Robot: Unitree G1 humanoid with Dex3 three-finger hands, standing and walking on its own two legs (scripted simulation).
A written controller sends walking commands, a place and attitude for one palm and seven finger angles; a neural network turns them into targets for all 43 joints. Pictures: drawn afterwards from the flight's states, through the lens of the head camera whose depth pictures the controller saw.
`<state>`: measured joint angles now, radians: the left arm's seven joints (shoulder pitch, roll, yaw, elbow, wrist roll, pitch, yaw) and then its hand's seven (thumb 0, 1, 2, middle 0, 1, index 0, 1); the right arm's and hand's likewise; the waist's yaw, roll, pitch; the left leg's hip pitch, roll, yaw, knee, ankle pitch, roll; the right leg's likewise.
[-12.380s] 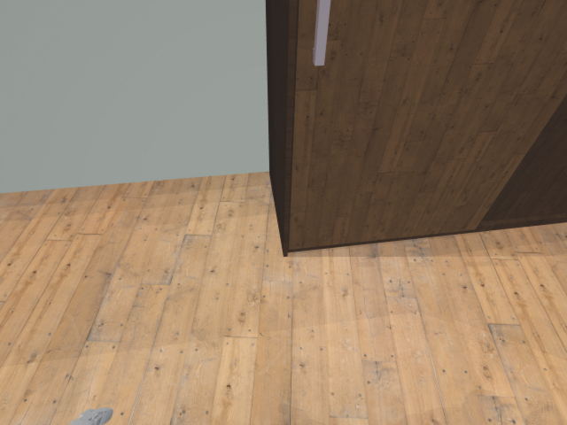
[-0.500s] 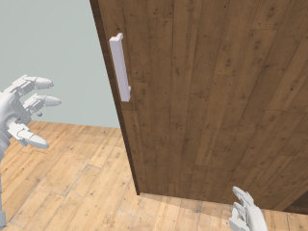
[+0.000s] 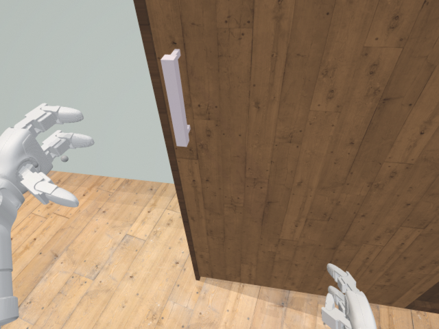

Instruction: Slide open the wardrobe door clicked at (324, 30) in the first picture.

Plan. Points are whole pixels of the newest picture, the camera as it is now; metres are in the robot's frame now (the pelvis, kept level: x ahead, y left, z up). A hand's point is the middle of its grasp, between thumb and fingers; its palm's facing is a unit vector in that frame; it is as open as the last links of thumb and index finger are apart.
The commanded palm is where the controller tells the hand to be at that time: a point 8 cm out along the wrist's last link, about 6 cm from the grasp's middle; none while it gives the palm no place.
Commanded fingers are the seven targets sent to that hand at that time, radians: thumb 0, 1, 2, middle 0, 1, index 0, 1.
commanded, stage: move the hooked fingers beside the handle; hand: left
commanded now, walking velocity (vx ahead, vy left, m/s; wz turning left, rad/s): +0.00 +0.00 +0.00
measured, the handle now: (179, 100) +0.49 +0.14 +0.20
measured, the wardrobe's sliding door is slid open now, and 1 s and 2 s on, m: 0.00 0.00 0.00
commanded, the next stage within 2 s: none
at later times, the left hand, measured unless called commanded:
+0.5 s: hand (97, 138) +0.34 +0.25 +0.21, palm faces +0.01 -1.00 -0.05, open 14.0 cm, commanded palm +0.31 +0.29 +0.22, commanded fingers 0.00 -0.50 0.30 -0.30 -1.20 -0.30 -1.20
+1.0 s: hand (122, 125) +0.39 +0.23 +0.21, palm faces -0.02 -1.00 -0.03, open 14.0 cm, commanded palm +0.37 +0.27 +0.21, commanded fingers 0.00 -0.50 0.30 -0.30 -1.20 -0.30 -1.20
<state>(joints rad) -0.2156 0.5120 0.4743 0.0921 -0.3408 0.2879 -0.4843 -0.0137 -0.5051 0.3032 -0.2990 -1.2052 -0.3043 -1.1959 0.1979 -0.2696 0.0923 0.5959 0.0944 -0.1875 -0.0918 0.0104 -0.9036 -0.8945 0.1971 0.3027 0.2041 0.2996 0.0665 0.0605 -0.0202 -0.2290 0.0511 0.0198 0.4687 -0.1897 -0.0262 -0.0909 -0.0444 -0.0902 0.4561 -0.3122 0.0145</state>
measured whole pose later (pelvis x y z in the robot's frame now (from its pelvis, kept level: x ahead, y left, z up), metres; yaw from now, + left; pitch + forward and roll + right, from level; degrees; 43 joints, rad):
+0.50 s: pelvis +0.00 +0.00 +0.00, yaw -1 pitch -2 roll +0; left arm -0.41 0.49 0.41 0.31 -0.27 0.27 -0.39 -0.01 -0.50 0.30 -0.30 -1.20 -0.30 -1.20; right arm 0.23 -0.28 0.08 0.62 0.09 -0.15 -0.10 0.01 -0.90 -0.89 0.20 0.30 0.20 0.30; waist 0.02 0.05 -0.02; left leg -0.25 0.06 0.04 0.46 -0.18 -0.03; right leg -0.12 -0.04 -0.07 0.46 -0.30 0.01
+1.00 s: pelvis +0.00 +0.01 +0.00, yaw -1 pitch +0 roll +0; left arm -0.57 0.46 0.34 0.48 -0.23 0.22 -0.34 -0.01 -0.50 0.30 -0.30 -1.20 -0.30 -1.20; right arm 0.24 -0.28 0.07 0.64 0.08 -0.13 -0.11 0.01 -0.90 -0.89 0.20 0.30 0.20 0.30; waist 0.00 0.04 -0.03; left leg -0.28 0.05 0.04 0.48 -0.19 -0.02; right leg -0.15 -0.04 -0.07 0.47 -0.31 0.02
